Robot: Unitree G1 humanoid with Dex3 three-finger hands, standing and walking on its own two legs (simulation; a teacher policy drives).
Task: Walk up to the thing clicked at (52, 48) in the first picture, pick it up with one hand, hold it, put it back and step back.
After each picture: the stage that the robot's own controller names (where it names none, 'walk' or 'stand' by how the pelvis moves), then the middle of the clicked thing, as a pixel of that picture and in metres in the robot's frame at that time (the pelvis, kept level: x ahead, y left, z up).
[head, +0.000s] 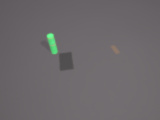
stand; (52, 44) +1.26 +0.36 -0.65
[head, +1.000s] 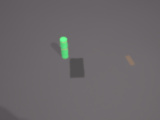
walk; (64, 48) +1.15 +0.18 -0.63
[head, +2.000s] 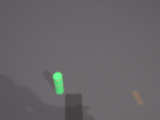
walk; (58, 83) +0.70 +0.18 -0.64
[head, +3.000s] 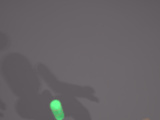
stand; (57, 110) +0.43 +0.21 -0.64
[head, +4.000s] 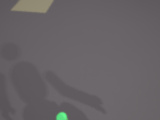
stand; out of the picture +0.40 +0.21 -0.65
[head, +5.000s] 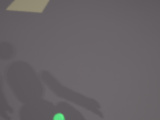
stand; out of the picture +0.39 +0.21 -0.66
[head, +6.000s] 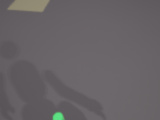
stand; out of the picture +0.40 +0.22 -0.66
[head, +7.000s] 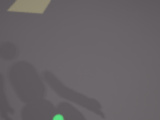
stand; out of the picture +0.39 +0.22 -0.66
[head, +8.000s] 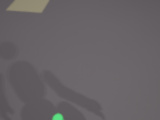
go down; out of the picture +0.39 +0.22 -0.66
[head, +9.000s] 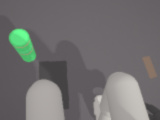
go down; (25, 48) +0.49 +0.22 -0.28
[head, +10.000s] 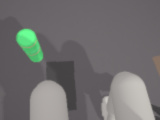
approach; (32, 48) +0.49 +0.21 -0.27
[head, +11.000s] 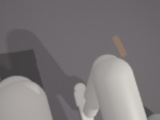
close in; out of the picture +0.48 +0.25 -0.17
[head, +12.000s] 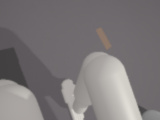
close; out of the picture +0.47 +0.27 -0.17
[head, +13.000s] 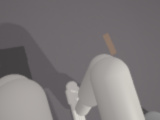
lift; out of the picture +0.43 +0.25 -0.17
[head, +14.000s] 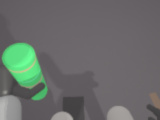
lift; (30, 77) +0.34 +0.18 +0.03
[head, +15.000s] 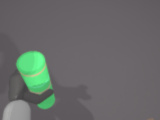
hold; (39, 84) +0.31 +0.17 +0.04
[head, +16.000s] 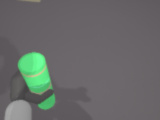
hold; (40, 85) +0.32 +0.17 +0.04
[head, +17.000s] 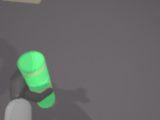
crouch; (40, 84) +0.32 +0.17 +0.04
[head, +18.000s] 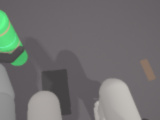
crouch; (8, 43) +0.46 +0.21 -0.05
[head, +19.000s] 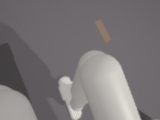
lower; out of the picture +0.48 +0.27 -0.18
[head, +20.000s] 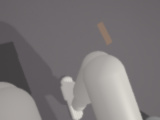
lower; out of the picture +0.48 +0.27 -0.18
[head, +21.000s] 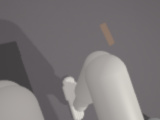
lower; out of the picture +0.47 +0.26 -0.18
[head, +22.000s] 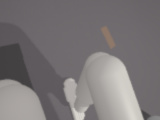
lower; out of the picture +0.45 +0.25 -0.18
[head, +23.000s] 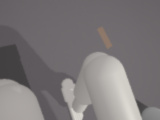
loosen; out of the picture +0.45 +0.25 -0.18
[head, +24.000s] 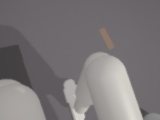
withdraw; out of the picture +0.45 +0.27 -0.18
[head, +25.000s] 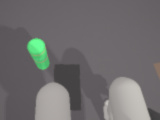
walk; (40, 56) +0.48 +0.20 -0.30
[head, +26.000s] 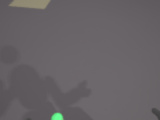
stand; out of the picture +0.39 +0.20 -0.59
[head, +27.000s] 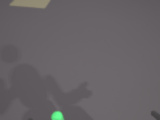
stand; out of the picture +0.40 +0.20 -0.60
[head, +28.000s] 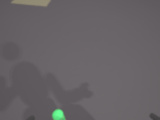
stand; out of the picture +0.40 +0.20 -0.60
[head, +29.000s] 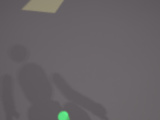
stand; out of the picture +0.42 +0.20 -0.65
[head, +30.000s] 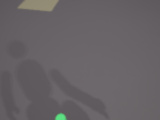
stand; out of the picture +0.39 +0.21 -0.66
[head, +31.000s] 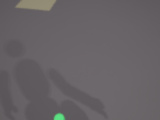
walk; out of the picture +0.39 +0.21 -0.66
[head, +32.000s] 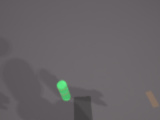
walk; (64, 91) +0.55 +0.22 -0.64
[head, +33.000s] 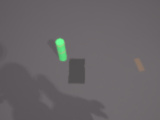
walk; (61, 50) +0.88 +0.20 -0.62
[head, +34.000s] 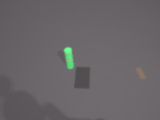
stand; (69, 58) +1.02 +0.18 -0.64
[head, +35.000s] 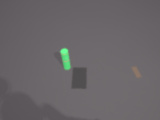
stand; (65, 59) +1.02 +0.21 -0.66
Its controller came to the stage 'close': yes
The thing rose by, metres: 0.69
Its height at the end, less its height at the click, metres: +0.00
